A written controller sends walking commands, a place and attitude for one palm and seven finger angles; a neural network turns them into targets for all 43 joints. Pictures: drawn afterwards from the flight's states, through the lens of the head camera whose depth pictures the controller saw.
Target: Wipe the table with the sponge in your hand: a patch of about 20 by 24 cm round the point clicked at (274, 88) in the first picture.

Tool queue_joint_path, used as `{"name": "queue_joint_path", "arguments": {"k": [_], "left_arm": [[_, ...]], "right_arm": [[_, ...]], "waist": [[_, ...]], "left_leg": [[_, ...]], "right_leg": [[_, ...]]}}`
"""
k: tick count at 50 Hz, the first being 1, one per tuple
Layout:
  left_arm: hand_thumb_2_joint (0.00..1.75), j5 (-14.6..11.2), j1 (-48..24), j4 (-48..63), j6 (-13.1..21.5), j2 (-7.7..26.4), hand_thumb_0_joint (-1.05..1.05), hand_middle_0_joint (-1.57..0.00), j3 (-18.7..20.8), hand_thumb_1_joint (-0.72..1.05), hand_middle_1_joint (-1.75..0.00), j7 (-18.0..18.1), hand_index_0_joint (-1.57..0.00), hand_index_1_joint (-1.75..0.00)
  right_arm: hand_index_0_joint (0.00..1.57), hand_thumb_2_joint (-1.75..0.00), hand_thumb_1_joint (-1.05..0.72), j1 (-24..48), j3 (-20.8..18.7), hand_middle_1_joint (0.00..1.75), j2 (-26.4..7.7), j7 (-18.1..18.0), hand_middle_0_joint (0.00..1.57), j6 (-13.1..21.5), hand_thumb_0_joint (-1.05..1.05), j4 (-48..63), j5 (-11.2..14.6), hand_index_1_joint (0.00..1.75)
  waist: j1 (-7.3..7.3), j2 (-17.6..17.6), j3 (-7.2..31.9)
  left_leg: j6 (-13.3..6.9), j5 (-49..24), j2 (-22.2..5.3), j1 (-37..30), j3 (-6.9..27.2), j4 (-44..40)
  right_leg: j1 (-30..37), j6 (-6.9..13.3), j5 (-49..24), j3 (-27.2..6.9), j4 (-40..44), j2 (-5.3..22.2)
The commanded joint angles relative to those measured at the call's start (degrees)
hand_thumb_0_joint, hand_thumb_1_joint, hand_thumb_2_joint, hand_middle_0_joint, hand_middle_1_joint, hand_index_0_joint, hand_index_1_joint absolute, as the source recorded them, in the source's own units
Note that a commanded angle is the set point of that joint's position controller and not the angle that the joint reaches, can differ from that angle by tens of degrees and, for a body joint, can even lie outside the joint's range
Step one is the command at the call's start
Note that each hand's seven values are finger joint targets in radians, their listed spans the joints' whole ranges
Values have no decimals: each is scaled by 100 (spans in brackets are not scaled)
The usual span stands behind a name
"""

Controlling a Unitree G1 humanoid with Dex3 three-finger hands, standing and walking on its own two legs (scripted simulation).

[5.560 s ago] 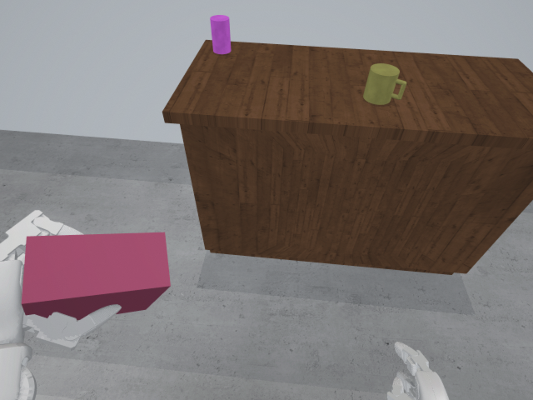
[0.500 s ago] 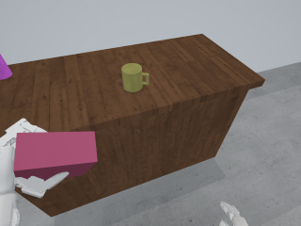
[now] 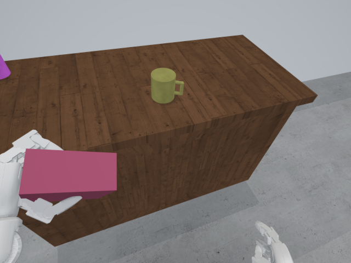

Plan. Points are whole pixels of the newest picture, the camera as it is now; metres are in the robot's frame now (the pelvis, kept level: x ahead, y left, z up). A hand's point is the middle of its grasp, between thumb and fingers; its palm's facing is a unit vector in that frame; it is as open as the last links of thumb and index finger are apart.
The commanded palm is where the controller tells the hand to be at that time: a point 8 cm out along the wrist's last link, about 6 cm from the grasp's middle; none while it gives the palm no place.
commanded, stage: shuffle to correct the standing spot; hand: left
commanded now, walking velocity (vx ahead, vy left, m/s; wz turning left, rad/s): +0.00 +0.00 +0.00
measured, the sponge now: (82, 178) +0.23 +0.20 +0.13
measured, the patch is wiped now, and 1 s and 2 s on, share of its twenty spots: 0.00 0.00 0.00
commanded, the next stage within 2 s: come to a stop and stand still in 0.82 s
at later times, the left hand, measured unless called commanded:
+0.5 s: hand (50, 128) +0.30 +0.28 +0.16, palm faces +0.39 -0.83 -0.39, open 10.1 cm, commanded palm +0.23 +0.32 +0.18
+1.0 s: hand (43, 99) +0.38 +0.32 +0.17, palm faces +0.39 -0.78 -0.49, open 10.1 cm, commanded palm +0.32 +0.36 +0.18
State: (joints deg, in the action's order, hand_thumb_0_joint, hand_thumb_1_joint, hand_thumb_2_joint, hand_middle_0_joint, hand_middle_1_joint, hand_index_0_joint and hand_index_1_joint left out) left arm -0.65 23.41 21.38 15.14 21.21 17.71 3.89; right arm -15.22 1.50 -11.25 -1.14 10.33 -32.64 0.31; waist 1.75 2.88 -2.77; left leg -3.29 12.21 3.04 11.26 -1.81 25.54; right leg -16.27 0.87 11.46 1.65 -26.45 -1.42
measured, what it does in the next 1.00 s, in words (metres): walks ahead: left foot, then right foot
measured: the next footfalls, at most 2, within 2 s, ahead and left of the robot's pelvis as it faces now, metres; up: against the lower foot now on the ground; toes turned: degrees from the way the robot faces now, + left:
left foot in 0.64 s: +0.21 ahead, +0.19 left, +0.00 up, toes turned +2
right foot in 0.84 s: +0.21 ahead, -0.01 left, +0.00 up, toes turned +4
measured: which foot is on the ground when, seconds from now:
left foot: down 0.00-0.48, up 0.50-0.62, down 0.64-0.84, up 0.86-1.00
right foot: down 0.00-0.64, up 0.66-0.82, down 0.84-1.00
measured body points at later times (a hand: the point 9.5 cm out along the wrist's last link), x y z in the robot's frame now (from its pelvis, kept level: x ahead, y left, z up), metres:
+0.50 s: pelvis +0.09 +0.03 -0.02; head +0.12 +0.05 +0.43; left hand +0.27 +0.32 +0.18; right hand +0.29 -0.19 -0.08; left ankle +0.03 +0.09 -0.70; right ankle +0.07 -0.09 -0.74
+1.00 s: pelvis +0.17 +0.08 -0.01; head +0.20 +0.08 +0.44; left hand +0.35 +0.36 +0.19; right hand +0.31 -0.15 -0.11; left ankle +0.18 +0.21 -0.69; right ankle +0.14 -0.03 -0.74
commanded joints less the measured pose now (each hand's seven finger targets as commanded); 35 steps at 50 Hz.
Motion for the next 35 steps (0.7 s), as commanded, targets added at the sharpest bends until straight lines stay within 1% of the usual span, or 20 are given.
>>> {"name": "queue_joint_path", "arguments": {"k": [1,7,11,14,17,20,21,22,23,24,25,27,28,29,30,31,32,33,34,35], "left_arm": [[130,-92,-1175,1644,435,1041,0,-120,958,10,-160,203,-120,-160],[130,-88,-814,1339,329,670,0,-120,608,10,-160,188,-120,-160],[130,-100,-1001,1344,268,740,0,-120,606,10,-160,213,-120,-160],[130,-133,-1030,1593,265,865,0,-120,742,10,-160,244,-120,-160],[130,-181,-815,1992,273,1106,0,-120,986,10,-160,256,-120,-160],[130,-208,-465,2102,230,1047,0,-120,1025,10,-160,242,-120,-160],[130,-232,-305,2084,218,1114,0,-120,1131,10,-160,262,-120,-160],[130,-285,-16,2008,208,1176,0,-120,1242,10,-160,305,-120,-160],[130,-342,-55,2094,294,1175,0,-120,1292,10,-160,342,-120,-160],[130,-387,-57,2089,400,1155,0,-120,1366,10,-160,388,-120,-160],[130,-372,-67,2259,439,1133,0,-120,1353,10,-160,397,-120,-160],[130,-222,-269,2522,464,1069,0,-120,1210,10,-160,396,-120,-160],[130,-222,-659,2549,436,919,0,-120,1036,10,-160,374,-120,-160],[130,-189,-781,2382,380,977,0,-120,1062,10,-160,362,-120,-160],[130,-169,-858,2283,354,998,0,-120,1078,10,-160,359,-120,-160],[130,-171,-937,2339,341,1007,0,-120,1120,10,-160,358,-120,-160],[130,-190,-1054,2349,349,1067,0,-120,1168,10,-160,378,-120,-160],[130,-146,-869,1844,296,1134,0,-120,1252,10,-160,374,-120,-160],[130,-127,-986,1963,262,1172,0,-120,1221,10,-160,342,-120,-160],[130,-94,-1020,2091,267,1150,0,-120,1216,10,-160,318,-120,-160]], "right_arm": [[20,-90,-90,732,-223,30,-673,-24,20,386,0,952,-2,30],[20,-90,-90,655,-293,30,-782,84,20,384,0,874,-86,30],[20,-90,-90,665,-294,30,-787,36,20,235,0,836,-95,30],[20,-90,-90,749,-302,30,-808,26,20,132,0,868,-63,30],[20,-90,-90,824,-305,30,-783,57,20,54,0,950,-37,30],[20,-90,-90,748,-372,30,-774,138,20,-59,0,1016,-15,30],[20,-90,-90,789,-405,30,-794,152,20,-94,0,1047,22,30],[20,-90,-90,814,-451,30,-801,168,20,-103,0,1053,69,30],[20,-90,-90,850,-542,30,-841,190,20,-86,0,1073,99,30],[20,-90,-90,847,-515,30,-856,228,20,-77,0,974,90,30],[20,-90,-90,785,-488,30,-819,264,20,-118,0,920,72,30],[20,-90,-90,918,-352,30,-605,261,20,-222,0,837,-30,30],[20,-90,-90,832,-316,30,-518,225,20,-218,0,762,-21,30],[20,-90,-90,743,-327,30,-507,155,20,-178,0,641,-8,30],[20,-90,-90,768,-408,30,-606,48,20,-114,0,653,39,30],[20,-90,-90,731,-528,30,-809,-33,20,-66,0,739,52,30],[20,-90,-90,767,-567,30,-866,-50,20,-18,0,840,71,30],[20,-90,-90,697,-525,30,-674,-37,20,1,0,778,29,30],[20,-90,-90,750,-537,30,-705,0,20,-15,0,758,4,30],[20,-90,-90,782,-556,30,-708,23,20,-19,0,716,19,30]], "waist": [[72,-1093,530],[-9,-384,559],[-85,-396,530],[-125,-840,692],[-128,-1106,1011],[-67,-878,1104],[29,-497,1221],[87,344,1460],[155,1197,1393],[147,823,1027],[140,239,607],[-53,-341,638],[-209,-356,576],[-264,-517,652],[-274,-900,764],[-259,-1759,881],[-288,-2289,926],[-288,-1814,793],[-274,-1430,782],[-258,-1200,809]], "left_leg": [[1,1051,-894,1306,962,-1217],[82,1199,-540,1004,775,-674],[62,641,-447,775,764,-259],[136,-443,-604,449,932,-179],[257,-2469,-739,-201,923,176],[436,-3496,-708,-43,712,913],[513,-3290,-546,747,568,1634],[607,-2744,-187,1620,282,2885],[580,-281,84,2906,116,4321],[289,1985,-302,3643,926,4953],[156,2294,-880,3686,1728,4619],[114,1402,-893,2296,858,2952],[173,415,-771,955,344,1925],[299,-451,-370,-219,-220,1192],[305,-526,-256,-857,-215,731],[-124,-498,-939,-1203,952,342],[-768,-337,-1891,-953,2458,-415],[-1220,-808,-2060,-783,3077,-556],[-1365,-1046,-2138,-562,3024,-435],[-1298,-1145,-2021,-370,2554,-288]], "right_leg": [[1542,-15,8,-381,-100,266],[1147,153,717,-644,307,332],[826,286,622,-822,207,479],[816,283,-476,-449,-622,358],[584,207,-941,-121,-1156,292],[1018,307,-837,103,-918,219],[1829,533,-1519,-243,-809,412],[2590,1026,-2474,-1086,-684,1001],[3212,1703,-3187,-2405,-372,1995],[2989,1866,-3230,-3094,-177,2652],[2325,1608,-2852,-2946,-202,2828],[975,1123,-2080,-1772,-304,2037],[-114,837,-1471,-992,-247,1620],[-662,522,-713,-375,-526,1050],[-716,338,-232,-159,-1196,676],[-1222,83,575,-4,-2311,238],[-1479,-87,2210,103,-3818,-142],[-1824,-44,2318,-179,-4415,-108],[-1850,-26,2195,-395,-4529,153],[-1666,-24,2148,-449,-4171,326]]}}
